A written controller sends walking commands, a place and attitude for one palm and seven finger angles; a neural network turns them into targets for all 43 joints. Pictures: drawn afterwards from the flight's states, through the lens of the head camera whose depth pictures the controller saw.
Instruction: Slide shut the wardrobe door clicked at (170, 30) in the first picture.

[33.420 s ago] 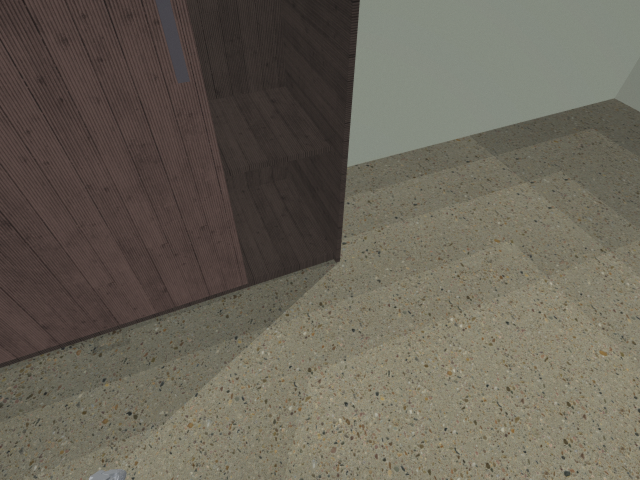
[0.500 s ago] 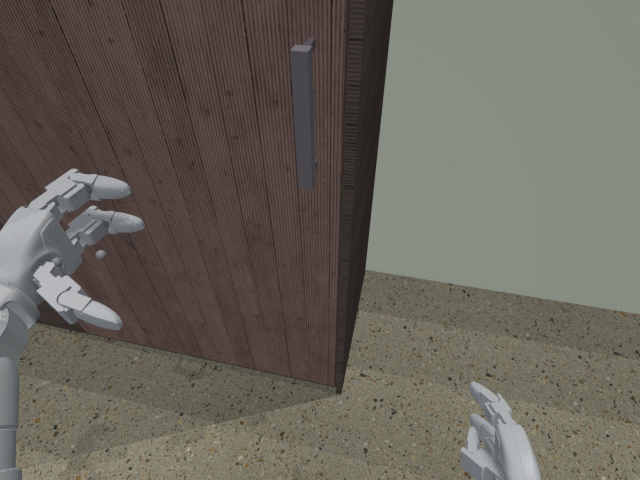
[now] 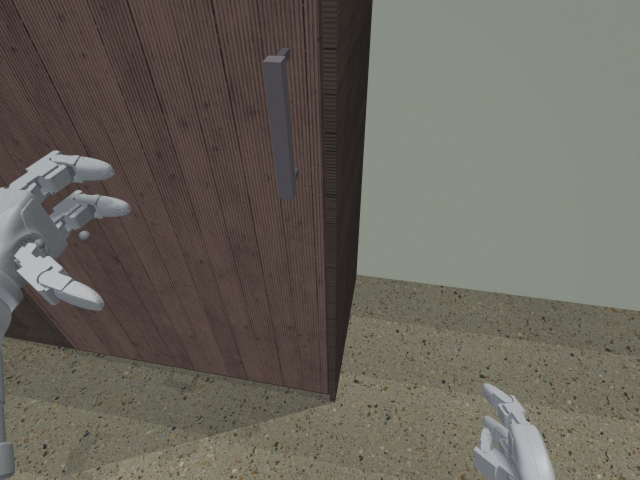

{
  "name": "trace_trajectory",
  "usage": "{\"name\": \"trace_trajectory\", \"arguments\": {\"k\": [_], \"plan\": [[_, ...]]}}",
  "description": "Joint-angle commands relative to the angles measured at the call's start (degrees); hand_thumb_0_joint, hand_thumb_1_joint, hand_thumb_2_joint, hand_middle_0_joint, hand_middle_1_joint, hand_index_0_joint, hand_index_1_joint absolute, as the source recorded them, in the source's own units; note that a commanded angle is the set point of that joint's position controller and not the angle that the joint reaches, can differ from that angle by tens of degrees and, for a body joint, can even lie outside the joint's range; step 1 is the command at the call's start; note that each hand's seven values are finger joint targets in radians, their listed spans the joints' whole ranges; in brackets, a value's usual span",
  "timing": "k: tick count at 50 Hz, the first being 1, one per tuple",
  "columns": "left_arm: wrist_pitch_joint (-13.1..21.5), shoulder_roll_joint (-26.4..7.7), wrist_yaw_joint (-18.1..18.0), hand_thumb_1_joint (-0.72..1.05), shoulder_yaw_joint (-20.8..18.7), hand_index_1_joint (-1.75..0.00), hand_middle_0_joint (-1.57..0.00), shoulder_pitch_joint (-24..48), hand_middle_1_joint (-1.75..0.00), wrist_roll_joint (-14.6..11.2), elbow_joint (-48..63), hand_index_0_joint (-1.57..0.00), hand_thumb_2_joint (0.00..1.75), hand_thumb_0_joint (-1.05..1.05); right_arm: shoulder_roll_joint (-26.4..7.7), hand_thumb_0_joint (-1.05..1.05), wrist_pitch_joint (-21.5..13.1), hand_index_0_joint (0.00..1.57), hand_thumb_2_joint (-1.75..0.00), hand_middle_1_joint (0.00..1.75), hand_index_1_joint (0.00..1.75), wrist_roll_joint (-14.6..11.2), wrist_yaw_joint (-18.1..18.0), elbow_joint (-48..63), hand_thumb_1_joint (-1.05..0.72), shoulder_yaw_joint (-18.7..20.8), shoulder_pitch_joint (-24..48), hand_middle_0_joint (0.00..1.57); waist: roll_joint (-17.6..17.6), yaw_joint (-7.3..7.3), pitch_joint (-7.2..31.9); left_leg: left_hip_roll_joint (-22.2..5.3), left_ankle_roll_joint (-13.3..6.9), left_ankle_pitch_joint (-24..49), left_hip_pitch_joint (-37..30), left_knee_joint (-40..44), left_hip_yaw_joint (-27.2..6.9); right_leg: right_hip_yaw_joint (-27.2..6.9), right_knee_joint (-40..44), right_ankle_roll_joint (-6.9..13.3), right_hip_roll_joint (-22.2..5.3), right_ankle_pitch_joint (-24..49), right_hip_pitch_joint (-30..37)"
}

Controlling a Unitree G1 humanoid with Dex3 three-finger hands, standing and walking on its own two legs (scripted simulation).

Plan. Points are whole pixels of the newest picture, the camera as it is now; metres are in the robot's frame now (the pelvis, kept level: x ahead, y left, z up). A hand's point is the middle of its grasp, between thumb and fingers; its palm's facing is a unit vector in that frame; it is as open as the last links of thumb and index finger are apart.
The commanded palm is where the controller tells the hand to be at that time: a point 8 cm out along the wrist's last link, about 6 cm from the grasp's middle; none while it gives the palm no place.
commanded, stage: raise the hand with hooked fingers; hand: left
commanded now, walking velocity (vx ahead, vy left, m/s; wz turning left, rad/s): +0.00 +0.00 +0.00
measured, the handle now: (286, 128) +0.54 +0.11 +0.21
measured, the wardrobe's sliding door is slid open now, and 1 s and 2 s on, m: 0.00 0.00 0.00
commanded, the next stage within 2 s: move the hooked fingers beside the handle in 0.14 s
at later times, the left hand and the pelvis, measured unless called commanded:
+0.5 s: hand (110, 217) +0.30 +0.26 +0.22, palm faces -0.03 -1.00 -0.09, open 14.0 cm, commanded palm +0.28 +0.31 +0.23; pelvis +0.00 +0.00 +0.00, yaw +1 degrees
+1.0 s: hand (179, 181) +0.38 +0.21 +0.22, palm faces -0.06 -1.00 -0.04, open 14.0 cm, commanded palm +0.36 +0.27 +0.22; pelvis +0.00 +0.00 +0.00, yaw -1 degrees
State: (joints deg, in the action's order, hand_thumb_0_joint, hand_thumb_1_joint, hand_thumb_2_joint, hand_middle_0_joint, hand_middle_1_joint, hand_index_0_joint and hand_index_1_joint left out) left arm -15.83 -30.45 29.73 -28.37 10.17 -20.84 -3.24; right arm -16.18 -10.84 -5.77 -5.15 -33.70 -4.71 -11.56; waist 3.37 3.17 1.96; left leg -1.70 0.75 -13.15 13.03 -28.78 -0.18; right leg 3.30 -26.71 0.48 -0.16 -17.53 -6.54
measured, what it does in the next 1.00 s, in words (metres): stands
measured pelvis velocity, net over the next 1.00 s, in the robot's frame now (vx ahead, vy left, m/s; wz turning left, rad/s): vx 0.00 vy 0.00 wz -0.01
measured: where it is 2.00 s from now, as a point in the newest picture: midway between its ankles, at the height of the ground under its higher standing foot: outside the picture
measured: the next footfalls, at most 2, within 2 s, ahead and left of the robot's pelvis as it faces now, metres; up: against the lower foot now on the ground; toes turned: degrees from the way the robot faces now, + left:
none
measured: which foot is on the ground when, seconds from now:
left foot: down 0.00-1.00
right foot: down 0.00-1.00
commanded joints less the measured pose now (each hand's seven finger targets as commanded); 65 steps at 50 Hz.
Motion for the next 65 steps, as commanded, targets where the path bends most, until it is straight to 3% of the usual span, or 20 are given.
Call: {"name": "trace_trajectory", "arguments": {"k": [1, 5, 10, 12, 19, 20, 23, 24, 27, 30, 33, 35, 40, 43, 49, 52, 54, 59, 62, 65], "plan": [[3.0, -18.0, -0.7, -0.50, -6.2, -1.20, -0.30, 18.6, -1.20, -1.0, 10.4, -0.30, 0.30, 0.00, -5.8, 0.00, -3.5, 0.20, -0.90, 0.30, 0.30, -0.1, -0.5, 9.5, -0.90, 2.5, 8.7, 0.20, 2.8, 0.12, 8.7, 2.5, -2.5, 10.4, -9.4, 2.6, -0.6, -0.4, 4.8, 0.3, 1.3, 16.5, -5.5], [2.6, -17.8, -0.5, -0.50, -5.7, -1.20, -0.30, 18.9, -1.20, -1.0, 11.8, -0.30, 0.30, 0.00, -5.6, 0.00, -3.4, 0.20, -0.90, 0.30, 0.30, -0.1, -0.5, 9.8, -0.90, 2.4, 8.8, 0.20, 3.1, 0.04, 10.1, 2.6, -2.4, 11.5, -10.5, 2.5, -0.6, 0.0, 4.7, 0.3, 1.5, 17.4, -5.1], [2.2, -18.0, 0.0, -0.50, -6.4, -1.20, -0.30, 17.2, -1.20, -1.5, 8.2, -0.30, 0.30, 0.00, -5.9, 0.00, -2.9, 0.20, -0.90, 0.30, 0.30, -0.2, -0.4, 9.5, -0.90, 2.4, 8.8, 0.20, -0.2, 0.13, 8.4, 2.6, -2.5, 10.0, -9.0, 2.7, -0.9, -0.1, 5.3, 0.1, 1.5, 16.1, -5.8], [2.2, -18.0, 0.0, -0.50, -6.1, -1.20, -0.30, 18.1, -1.20, -1.2, 9.0, -0.30, 0.30, 0.00, -5.8, 0.00, -2.9, 0.20, -0.90, 0.30, 0.30, -0.2, -0.5, 9.8, -0.90, 2.5, 9.0, 0.20, 1.2, 0.12, 9.2, 2.6, -2.5, 10.2, -9.7, 2.8, -0.9, 0.1, 5.0, 0.2, 1.5, 16.1, -5.8], [3.8, -14.1, -1.6, -0.50, 1.0, -1.20, -0.30, 31.0, -1.20, 0.3, 5.3, -0.30, 0.30, 0.00, -5.5, 0.00, -3.2, 0.20, -0.90, 0.30, 0.30, -0.2, -1.3, 8.2, -0.90, 2.3, 8.6, 0.20, 1.7, -1.95, 8.4, 2.6, -2.5, 5.8, -10.1, 3.1, -1.5, -0.4, 6.2, 0.3, 1.4, 10.0, -8.3], [4.1, -16.3, -2.1, -0.50, -1.0, -1.20, -0.30, 31.3, -1.20, 0.8, 5.3, -0.30, 0.30, 0.00, -5.7, 0.00, -3.3, 0.20, -0.90, 0.30, 0.30, -0.1, -1.4, 8.1, -0.90, 2.4, 8.8, 0.20, 2.8, -1.45, 9.7, 2.5, -2.4, 6.0, -10.4, 3.1, -1.5, -0.6, 6.2, 0.4, 1.2, 10.2, -7.7], [4.3, -15.5, -2.7, -0.50, -0.5, -1.20, -0.30, 31.4, -1.20, 1.7, 3.5, -0.30, 0.30, 0.00, -5.6, 0.00, -3.0, 0.20, -0.90, 0.30, 0.30, 0.1, -1.2, 8.0, -0.90, 2.3, 8.6, 0.20, 2.2, -1.17, 11.0, 2.4, -2.4, 8.5, -10.4, 3.1, -1.5, -0.1, 5.1, 0.6, 1.1, 13.2, -6.5], [4.2, -15.8, -3.0, -0.50, -1.2, -1.20, -0.30, 30.0, -1.20, 1.3, 1.7, -0.30, 0.30, 0.00, -5.4, 0.00, -2.8, 0.20, -0.90, 0.30, 0.30, 0.2, -1.0, 7.9, -0.90, 2.3, 8.4, 0.20, 0.2, -0.72, 10.9, 2.5, -2.4, 8.7, -9.5, 2.8, -1.4, -0.4, 5.5, 0.5, 1.2, 13.5, -5.8], [4.1, -15.8, -3.4, -0.50, -0.8, -1.20, -0.30, 32.3, -1.20, 2.1, 0.2, -0.30, 0.30, 0.00, -5.7, 0.00, -2.3, 0.20, -0.90, 0.30, 0.30, 0.1, -0.9, 8.0, -0.90, 2.5, 8.4, 0.20, 0.6, -1.09, 11.6, 2.3, -2.5, 9.4, -9.6, 2.8, -1.0, -0.4, 4.8, 0.5, 1.0, 14.9, -5.9], [4.1, -16.1, -4.1, -0.50, -1.4, -1.20, -0.30, 31.9, -1.20, 2.3, 1.0, -0.30, 0.30, 0.00, -5.6, 0.00, -2.0, 0.20, -0.90, 0.30, 0.30, 0.1, -0.6, 8.9, -0.90, 2.5, 8.5, 0.20, 1.1, -0.29, 12.8, 2.3, -2.4, 10.7, -9.5, 2.7, -0.9, -0.4, 4.3, 0.7, 1.0, 16.1, -4.8], [3.7, -12.3, -4.8, -0.50, 2.9, -1.20, -0.30, 36.1, -1.20, 3.0, 0.1, -0.30, 0.30, 0.00, -5.6, 0.00, -1.6, 0.20, -0.90, 0.30, 0.30, 0.0, -0.7, 8.6, -0.90, 2.6, 8.3, 0.20, 2.1, -1.69, 11.2, 2.0, -2.4, 9.7, -10.0, 2.9, -0.8, -0.1, 4.3, 0.6, 1.1, 14.8, -7.1], [3.8, -13.4, -5.8, -0.50, 1.3, -1.20, -0.30, 35.5, -1.20, 3.0, 0.0, -0.30, 0.30, 0.00, -5.6, 0.00, -1.6, 0.20, -0.90, 0.30, 0.30, 0.2, -0.8, 8.7, -0.90, 2.9, 7.9, 0.20, 0.4, -1.12, 12.7, 1.9, -2.5, 10.7, -10.3, 2.8, -1.0, -0.3, 4.3, 0.7, 1.1, 15.7, -6.1], [3.5, -10.6, -7.7, -0.50, 4.8, -1.20, -0.30, 40.3, -1.20, 4.0, -2.0, -0.30, 0.30, 0.00, -5.7, 0.00, -0.8, 0.20, -0.90, 0.30, 0.30, 0.1, -1.2, 7.7, -0.90, 2.9, 7.5, 0.20, -0.1, -2.21, 11.2, 1.6, -2.5, 9.6, -10.0, 3.1, -1.0, -0.2, 4.4, 0.7, 1.1, 14.0, -7.6], [3.5, -9.7, -9.0, -0.50, 6.3, -1.20, -0.30, 44.4, -1.20, 4.8, -3.4, -0.30, 0.30, 0.00, -5.7, 0.00, -0.5, 0.20, -0.90, 0.30, 0.30, 0.3, -1.5, 7.1, -0.90, 3.1, 7.0, 0.20, 0.0, -2.80, 12.9, 1.6, -2.7, 9.5, -10.9, 3.1, -1.0, -0.4, 4.5, 0.6, 1.0, 13.8, -7.7], [4.8, -12.2, -10.8, -0.50, 4.8, -1.20, -0.30, 47.5, -1.20, 5.8, -8.5, -0.30, 0.30, 0.00, -6.0, 0.00, 0.7, 0.20, -0.90, 0.30, 0.30, 0.6, -1.7, 5.9, -0.90, 3.3, 5.4, 0.20, -1.0, -2.64, 15.0, 1.5, -2.7, 12.0, -10.4, 2.6, -0.5, -0.7, 4.3, 0.7, 0.8, 16.6, -5.3], [5.4, -9.8, -10.8, -0.50, 6.7, -1.20, -0.30, 49.0, -1.20, 6.1, -9.8, -0.30, 0.30, 0.00, -5.9, 0.00, 0.8, 0.20, -0.90, 0.30, 0.30, 0.6, -1.6, 5.9, -0.90, 3.5, 5.1, 0.20, -0.3, -3.10, 15.4, 1.4, -2.8, 13.9, -11.3, 2.3, -0.3, -0.8, 3.7, 0.7, 0.8, 19.4, -5.6], [5.9, -11.8, -10.8, -0.50, 4.8, -1.20, -0.30, 47.7, -1.20, 6.1, -11.4, -0.30, 0.30, 0.00, -6.1, 0.00, 1.2, 0.20, -0.90, 0.30, 0.30, 0.7, -1.4, 5.8, -0.90, 3.7, 4.3, 0.20, -1.9, -2.52, 16.2, 1.5, -2.9, 14.9, -10.7, 2.0, 0.0, -0.9, 3.8, 0.7, 0.8, 20.6, -4.2], [6.0, -10.6, -10.9, -0.50, 6.7, -1.20, -0.30, 50.4, -1.20, 6.4, -15.0, -0.30, 0.30, 0.00, -6.3, 0.00, 2.1, 0.20, -0.90, 0.30, 0.30, 0.5, -1.5, 5.5, -0.90, 4.1, 3.2, 0.20, -2.5, -3.47, 14.3, 1.3, -3.0, 13.8, -9.4, 2.0, 0.3, -0.9, 3.9, 0.5, 0.9, 20.0, -5.6], [6.8, -10.7, -11.2, -0.50, 7.0, -1.20, -0.30, 53.6, -1.20, 6.9, -15.2, -0.30, 0.30, 0.00, -6.5, 0.00, 2.2, 0.20, -0.90, 0.30, 0.30, 0.6, -1.6, 5.1, -0.90, 4.3, 2.5, 0.20, -0.6, -4.07, 15.4, 1.4, -3.1, 15.2, -10.6, 1.6, 0.3, -1.2, 3.6, 0.6, 0.9, 21.5, -6.0], [7.8, -10.3, -11.4, -0.50, 7.6, -1.20, -0.30, 55.8, -1.20, 6.8, -16.8, -0.30, 0.30, 0.00, -6.6, 0.00, 2.4, 0.20, -0.90, 0.30, 0.30, 0.6, -1.7, 4.5, -0.90, 4.5, 1.7, 0.20, -1.7, -4.63, 15.7, 1.3, -3.2, 15.1, -10.6, 1.3, 0.3, -1.2, 3.7, 0.5, 1.0, 21.8, -6.2]]}}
